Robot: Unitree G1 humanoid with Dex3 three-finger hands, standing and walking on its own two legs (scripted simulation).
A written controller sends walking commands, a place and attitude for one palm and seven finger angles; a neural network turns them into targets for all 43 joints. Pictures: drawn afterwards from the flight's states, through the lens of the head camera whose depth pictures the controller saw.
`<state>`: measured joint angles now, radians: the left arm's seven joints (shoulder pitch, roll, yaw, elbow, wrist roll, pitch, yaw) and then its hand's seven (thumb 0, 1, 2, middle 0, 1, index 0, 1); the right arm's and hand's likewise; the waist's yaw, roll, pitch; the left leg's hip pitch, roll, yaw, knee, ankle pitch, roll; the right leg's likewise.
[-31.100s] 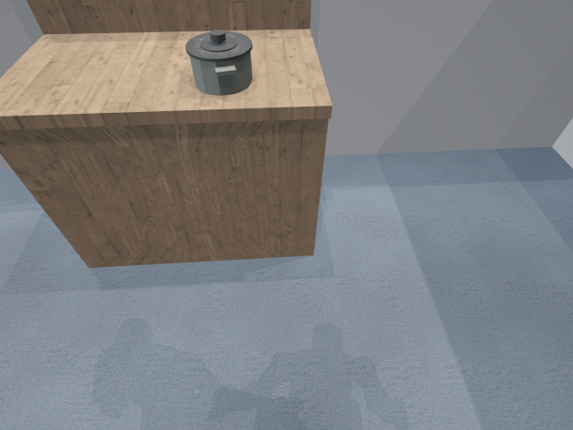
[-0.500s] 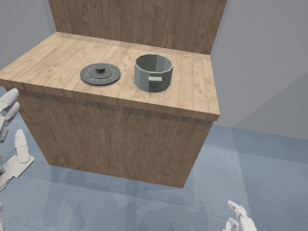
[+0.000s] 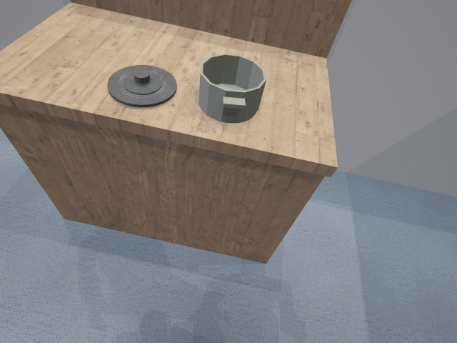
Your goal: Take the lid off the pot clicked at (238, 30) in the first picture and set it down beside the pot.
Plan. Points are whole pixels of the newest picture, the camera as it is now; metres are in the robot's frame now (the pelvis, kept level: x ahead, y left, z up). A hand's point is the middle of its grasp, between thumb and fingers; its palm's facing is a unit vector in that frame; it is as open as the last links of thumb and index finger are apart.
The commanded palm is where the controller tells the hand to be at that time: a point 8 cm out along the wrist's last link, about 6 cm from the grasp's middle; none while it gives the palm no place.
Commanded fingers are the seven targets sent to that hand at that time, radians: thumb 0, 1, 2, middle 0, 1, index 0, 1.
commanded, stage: let the arm hang, fingers relaxed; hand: left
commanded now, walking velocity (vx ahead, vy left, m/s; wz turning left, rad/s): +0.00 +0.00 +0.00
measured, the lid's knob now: (142, 76) +0.72 +0.26 +0.02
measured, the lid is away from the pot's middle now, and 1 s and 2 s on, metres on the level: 0.24 0.24 0.24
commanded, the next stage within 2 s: look to check the result in 0.76 s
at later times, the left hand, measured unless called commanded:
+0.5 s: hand out of the picture +0.07 +0.16 -0.17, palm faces +0.01 -0.98 -0.20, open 7.3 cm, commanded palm none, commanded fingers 0.00 0.90 0.90 -0.20 -0.30 -0.20 -0.30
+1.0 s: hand out of the picture +0.08 +0.15 -0.17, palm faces +0.00 -0.98 -0.20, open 7.3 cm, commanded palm none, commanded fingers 0.00 0.90 0.90 -0.20 -0.30 -0.20 -0.30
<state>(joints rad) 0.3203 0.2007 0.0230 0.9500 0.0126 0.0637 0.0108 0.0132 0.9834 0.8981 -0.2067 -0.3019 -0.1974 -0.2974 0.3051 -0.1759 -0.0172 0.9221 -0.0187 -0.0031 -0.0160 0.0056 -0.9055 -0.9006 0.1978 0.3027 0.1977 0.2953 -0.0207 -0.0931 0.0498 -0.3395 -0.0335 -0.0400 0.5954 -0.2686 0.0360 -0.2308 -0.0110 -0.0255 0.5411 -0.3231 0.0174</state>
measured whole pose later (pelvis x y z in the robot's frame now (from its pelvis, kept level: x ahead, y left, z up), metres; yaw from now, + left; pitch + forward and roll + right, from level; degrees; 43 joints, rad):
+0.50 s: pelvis +0.04 -0.02 +0.01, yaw -1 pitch +0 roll +0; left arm 0.23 0.16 0.02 1.09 0.01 0.01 0.05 0.02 0.94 0.90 -0.20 -0.30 -0.20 -0.30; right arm 0.28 -0.13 -0.03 1.08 -0.01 0.00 -0.04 0.02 -0.94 -0.90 0.20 0.30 0.20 0.30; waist -0.01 -0.01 0.05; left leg -0.23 -0.02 -0.03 0.52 -0.29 0.01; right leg -0.13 0.00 -0.01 0.47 -0.34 0.00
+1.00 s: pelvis +0.05 -0.03 +0.01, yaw -2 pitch +0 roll +0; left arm 0.23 0.16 0.03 1.08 0.00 0.01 0.04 0.01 0.92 0.90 -0.20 -0.30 -0.19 -0.30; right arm 0.27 -0.13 -0.04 1.08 -0.01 0.00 -0.05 0.00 -0.92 -0.90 0.20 0.30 0.20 0.29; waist -0.02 -0.01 0.06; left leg -0.19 0.01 -0.01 0.49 -0.30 0.00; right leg -0.10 0.02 0.00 0.44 -0.34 -0.02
